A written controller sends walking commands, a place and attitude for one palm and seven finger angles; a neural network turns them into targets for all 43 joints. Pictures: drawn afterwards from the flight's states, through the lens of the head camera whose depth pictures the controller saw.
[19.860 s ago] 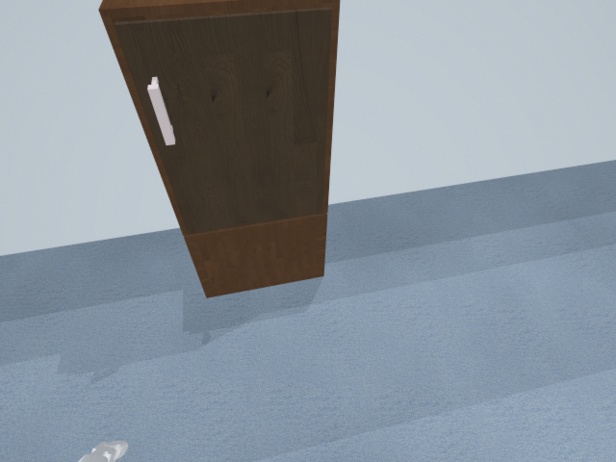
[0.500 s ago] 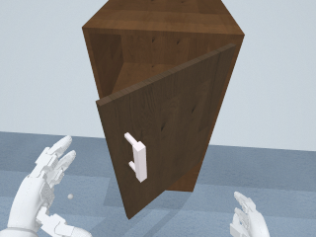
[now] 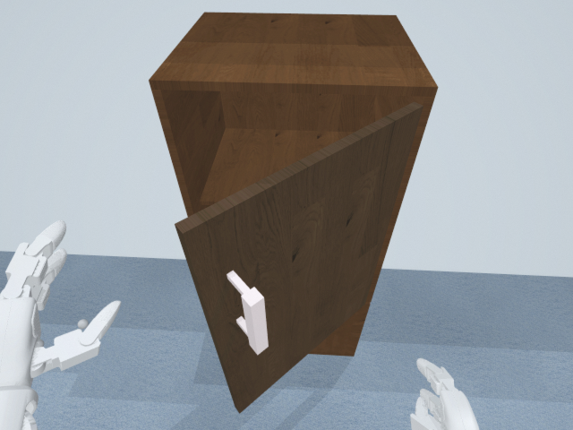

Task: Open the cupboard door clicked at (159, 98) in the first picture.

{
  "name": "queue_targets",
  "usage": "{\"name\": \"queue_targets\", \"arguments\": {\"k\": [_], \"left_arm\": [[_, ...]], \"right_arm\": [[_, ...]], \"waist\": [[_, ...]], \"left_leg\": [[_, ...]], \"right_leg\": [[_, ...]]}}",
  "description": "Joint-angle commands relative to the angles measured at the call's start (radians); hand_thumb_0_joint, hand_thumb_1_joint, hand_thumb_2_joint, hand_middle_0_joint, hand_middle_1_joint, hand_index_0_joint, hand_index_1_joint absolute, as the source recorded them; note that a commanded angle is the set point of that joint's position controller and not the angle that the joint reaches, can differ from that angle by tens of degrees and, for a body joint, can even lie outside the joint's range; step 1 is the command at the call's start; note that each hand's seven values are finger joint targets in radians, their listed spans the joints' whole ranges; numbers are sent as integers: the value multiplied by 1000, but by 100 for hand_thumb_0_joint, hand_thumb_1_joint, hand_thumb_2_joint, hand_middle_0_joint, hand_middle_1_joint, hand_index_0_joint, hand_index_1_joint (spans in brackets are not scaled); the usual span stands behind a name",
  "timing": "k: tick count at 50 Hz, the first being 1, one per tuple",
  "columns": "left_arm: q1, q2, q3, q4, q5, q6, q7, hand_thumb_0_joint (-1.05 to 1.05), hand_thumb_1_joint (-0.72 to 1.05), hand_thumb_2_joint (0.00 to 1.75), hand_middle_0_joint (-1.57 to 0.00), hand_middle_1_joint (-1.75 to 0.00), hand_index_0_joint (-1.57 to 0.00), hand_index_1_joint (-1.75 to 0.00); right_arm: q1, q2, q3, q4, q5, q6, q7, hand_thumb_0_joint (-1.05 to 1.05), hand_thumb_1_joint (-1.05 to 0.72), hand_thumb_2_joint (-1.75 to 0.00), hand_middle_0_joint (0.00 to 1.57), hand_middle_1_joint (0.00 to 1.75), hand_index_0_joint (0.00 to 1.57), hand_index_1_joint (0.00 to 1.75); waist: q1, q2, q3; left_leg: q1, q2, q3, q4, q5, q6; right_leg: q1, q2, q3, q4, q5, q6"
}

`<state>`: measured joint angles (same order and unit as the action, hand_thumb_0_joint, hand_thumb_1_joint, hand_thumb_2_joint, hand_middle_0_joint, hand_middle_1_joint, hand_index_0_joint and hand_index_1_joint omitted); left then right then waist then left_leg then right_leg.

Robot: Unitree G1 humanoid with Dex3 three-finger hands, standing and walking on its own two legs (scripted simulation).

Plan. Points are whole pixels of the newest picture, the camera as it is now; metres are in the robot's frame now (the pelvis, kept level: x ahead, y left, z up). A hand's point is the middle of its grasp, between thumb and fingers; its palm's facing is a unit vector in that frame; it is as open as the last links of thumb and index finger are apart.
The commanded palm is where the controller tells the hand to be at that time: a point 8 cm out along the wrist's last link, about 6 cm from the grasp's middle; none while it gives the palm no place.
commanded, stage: draw the hand back to the body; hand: left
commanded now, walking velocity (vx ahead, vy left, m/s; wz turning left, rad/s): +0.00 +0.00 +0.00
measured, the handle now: (247, 313) +0.26 +0.09 +0.05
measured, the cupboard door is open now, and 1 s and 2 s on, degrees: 44 44 44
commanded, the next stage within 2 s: step back with the hand held close in 0.52 s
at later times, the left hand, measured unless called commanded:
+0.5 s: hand (102, 304) +0.19 +0.22 +0.16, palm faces +0.43 -0.81 -0.40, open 7.5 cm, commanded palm +0.15 +0.26 +0.18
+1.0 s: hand (84, 321) +0.17 +0.23 +0.16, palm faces +0.31 -0.81 -0.50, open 7.4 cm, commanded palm +0.12 +0.28 +0.18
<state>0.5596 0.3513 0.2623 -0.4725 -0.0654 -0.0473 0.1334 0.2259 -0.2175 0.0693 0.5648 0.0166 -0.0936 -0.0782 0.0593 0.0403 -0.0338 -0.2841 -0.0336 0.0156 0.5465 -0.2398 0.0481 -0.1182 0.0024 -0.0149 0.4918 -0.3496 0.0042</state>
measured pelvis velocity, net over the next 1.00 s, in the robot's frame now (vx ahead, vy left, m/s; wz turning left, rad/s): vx -0.03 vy -0.02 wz -0.02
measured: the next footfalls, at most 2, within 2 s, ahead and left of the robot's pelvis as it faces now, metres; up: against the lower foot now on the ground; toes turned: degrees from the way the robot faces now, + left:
right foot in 1.38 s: -0.14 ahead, -0.09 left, +0.00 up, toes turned +5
right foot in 1.78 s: -0.25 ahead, -0.04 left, +0.00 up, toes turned +0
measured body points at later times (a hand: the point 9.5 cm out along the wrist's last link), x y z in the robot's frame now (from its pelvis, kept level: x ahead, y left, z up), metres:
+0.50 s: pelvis +0.01 -0.04 +0.01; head -0.01 -0.06 +0.46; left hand +0.17 +0.26 +0.18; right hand +0.20 -0.26 -0.08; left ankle +0.03 +0.08 -0.73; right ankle -0.05 -0.13 -0.73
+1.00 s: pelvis -0.03 -0.02 +0.00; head -0.01 -0.02 +0.45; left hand +0.15 +0.27 +0.19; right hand +0.16 -0.27 -0.07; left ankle +0.03 +0.08 -0.73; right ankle -0.05 -0.13 -0.73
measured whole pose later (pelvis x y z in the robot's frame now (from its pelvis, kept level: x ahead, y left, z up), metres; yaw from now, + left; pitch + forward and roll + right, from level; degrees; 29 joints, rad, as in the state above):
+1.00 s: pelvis -0.03 -0.02 +0.00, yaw -1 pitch -1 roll -1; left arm 0.57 0.44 0.39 -0.51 -0.08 -0.11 0.10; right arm 0.15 -0.25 -0.02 0.52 0.03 0.07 -0.07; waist 0.01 0.03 0.05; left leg -0.31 0.02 0.03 0.48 -0.16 0.02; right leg -0.15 0.05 -0.01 0.44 -0.27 -0.02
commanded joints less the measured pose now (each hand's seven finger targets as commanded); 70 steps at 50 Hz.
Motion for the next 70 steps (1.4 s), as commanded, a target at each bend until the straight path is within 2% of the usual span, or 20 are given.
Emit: {"name": "queue_targets", "arguments": {"k": [1, 7, 9, 14, 17, 22, 31, 32, 33, 35, 37, 42, 44, 50, 56, 60, 61, 66, 67, 70], "left_arm": [[-94, 176, 163, -208, -6, -72, 14, 0, 69, 81, -19, -30, -19, -30], [-155, 208, 221, -152, -16, -74, 11, 0, 90, 90, -20, -30, -20, -30], [-130, 159, 179, -113, -21, -68, -1, 0, 90, 90, -20, -30, -20, -30], [-127, 165, 171, -128, -25, -68, -14, 0, 90, 90, -20, -30, -20, -30], [-153, 223, 214, -171, -23, -80, -9, 0, 90, 90, -20, -30, -20, -30], [-152, 219, 219, -165, -25, -84, -9, 0, 90, 90, -20, -30, -20, -30], [-141, 182, 193, -90, -35, -82, -26, 0, 90, 90, -20, -30, -20, -30], [-219, 202, 189, -160, -35, -91, -26, 0, 90, 90, -20, -30, -20, -30], [-297, 342, 329, -200, -12, -129, -11, 0, 90, 90, -20, -30, -20, -30], [-172, 246, 252, -96, -6, -120, -25, 0, 90, 90, -20, -30, -20, -30], [-148, 236, 244, -131, -3, -125, -28, 0, 90, 90, -20, -30, -20, -30], [-39, 245, 265, -206, -10, -119, -15, 0, 90, 90, -20, -30, -20, -30], [-23, 254, 274, -234, -12, -116, -9, 0, 90, 90, -20, -30, -20, -30], [16, 280, 308, -234, -19, -128, 9, 0, 90, 90, -20, -30, -20, -30], [22, 257, 295, -226, -7, -167, 21, 0, 90, 90, -20, -30, -20, -30], [-14, 246, 321, -252, 29, -188, 26, 0, 90, 90, -20, -30, -20, -30], [-35, 243, 320, -255, 31, -189, 24, 0, 90, 90, -20, -30, -20, -30], [12, 243, 310, -290, 9, -197, 21, 0, 90, 90, -20, -30, -20, -30], [25, 250, 310, -306, 3, -197, 22, 0, 90, 90, -20, -30, -20, -30], [-14, 261, 301, -280, -19, -222, 29, 0, 90, 90, -20, -30, -20, -30]], "right_arm": [[-136, -113, -60, -151, -5, -58, -9, 0, -90, -90, 20, 30, 20, 30], [-142, -118, -71, -126, -5, -46, -9, 0, -90, -90, 20, 30, 20, 30], [-146, -117, -74, -128, -4, -37, -5, 0, -90, -90, 20, 30, 20, 30], [-158, -122, -83, -133, -5, -25, -1, 0, -90, -90, 20, 30, 20, 30], [-167, -119, -83, -129, -7, -28, -8, 0, -90, -90, 20, 30, 20, 30], [-169, -107, -78, -117, -7, -31, -12, 0, -90, -90, 20, 30, 20, 30], [-183, -108, -86, -118, -6, -12, -14, 0, -90, -90, 20, 30, 20, 30], [-194, -112, -86, -121, -3, -16, -14, 0, -90, -90, 20, 30, 20, 30], [-153, -132, -96, -131, -2, 6, -12, 0, -90, -90, 20, 30, 20, 30], [-170, -116, -96, -125, -5, 39, -8, 0, -90, -90, 20, 30, 20, 30], [-170, -121, -103, -143, -3, 63, -6, 0, -90, -90, 20, 30, 20, 30], [-160, -127, -112, -181, 5, 105, -2, 0, -90, -90, 20, 30, 20, 30], [-155, -123, -114, -197, 8, 113, -1, 0, -90, -90, 20, 30, 20, 30], [-148, -123, -122, -211, 11, 112, -6, 0, -90, -90, 20, 30, 20, 30], [-140, -140, -123, -204, 4, 67, -10, 0, -90, -90, 20, 30, 20, 30], [-140, -163, -128, -207, -8, 27, -14, 0, -90, -90, 20, 30, 20, 30], [-134, -154, -131, -204, -10, 21, -12, 0, -90, -90, 20, 30, 20, 30], [-116, -126, -127, -169, -16, -15, 6, 0, -90, -90, 20, 30, 20, 30], [-111, -124, -125, -165, -18, -17, 11, 0, -90, -90, 20, 30, 20, 30], [-97, -107, -116, -112, -14, -7, 24, 0, -90, -90, 20, 30, 20, 30]], "waist": [[3, 43, -52], [4, 23, -41], [-1, 7, -16], [3, -22, -42], [10, 7, -68], [9, 45, -46], [7, -52, -18], [4, -20, -41], [-33, -61, 37], [-36, -134, -8], [-37, -85, -57], [-40, 14, -138], [-44, -10, -144], [-52, -9, -114], [-61, 58, -4], [-41, 218, -8], [-37, 212, -10], [-42, 126, -54], [-49, 125, -67], [-71, -71, -122]], "left_leg": [[173, 61, -76, -131, 156, -34], [191, 53, -51, -132, 207, -25], [200, 51, -42, -132, 204, -20], [216, 43, -27, -128, 232, -11], [228, 36, -21, -119, 242, -8], [234, 27, -7, -104, 254, -9], [239, 29, 2, -111, 241, 0], [252, 26, 3, -106, 248, 1], [224, 48, -18, -28, 259, 16], [207, 40, -7, 2, 290, 14], [200, 40, 3, 1, 357, 15], [236, 78, -1, -24, 510, 13], [224, 88, -7, -26, 516, 6], [141, 101, -41, -55, 372, -9], [-58, 129, -128, -185, -167, 6], [-424, 236, -284, -434, -546, 63], [-460, 250, -292, -448, -548, 72], [-207, 183, -222, -325, -349, 16], [-141, 152, -191, -273, -279, -6], [203, 63, -37, 55, 40, -48]], "right_leg": [[-96, 14, -20, -104, 192, -31], [-62, 12, -17, -135, 257, -30], [-77, 11, -15, -142, 263, -22], [-53, 7, -8, -153, 319, -15], [-33, 0, 1, -159, 351, -17], [-36, -4, 7, -174, 395, -15], [-46, -8, 14, -180, 423, 4], [-37, -12, 23, -187, 437, 1], [-141, -64, 89, -228, 576, 46], [-91, -86, 62, -185, 751, 74], [-44, -88, 39, -137, 843, 86], [-44, -64, 33, -90, 741, 81], [-52, -56, 38, -87, 706, 69], [-90, -52, 58, -94, 490, 29], [-139, -15, 71, -131, -8, 0], [160, 93, -4, 172, 8, 7], [186, 103, -13, 229, 17, 3], [-11, 75, 11, 5, -97, -36], [-56, 46, 43, -71, -79, -48], [-337, -132, 216, -224, 145, -81]]}}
